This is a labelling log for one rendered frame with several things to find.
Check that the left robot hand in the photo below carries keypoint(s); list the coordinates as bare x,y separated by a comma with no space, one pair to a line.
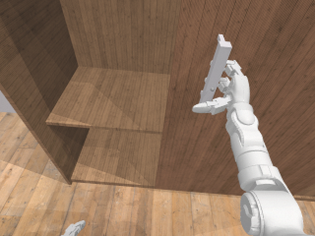
74,229

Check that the robot right upper arm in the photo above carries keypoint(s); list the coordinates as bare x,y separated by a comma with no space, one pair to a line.
270,213

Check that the wardrobe door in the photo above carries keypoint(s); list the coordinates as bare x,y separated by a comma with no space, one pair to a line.
273,41
310,191

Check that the handle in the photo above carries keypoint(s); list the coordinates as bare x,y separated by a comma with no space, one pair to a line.
220,58

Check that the robot right forearm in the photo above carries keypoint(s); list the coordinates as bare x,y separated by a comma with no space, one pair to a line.
256,171

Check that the right robot hand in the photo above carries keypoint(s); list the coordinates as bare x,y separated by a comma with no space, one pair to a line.
235,91

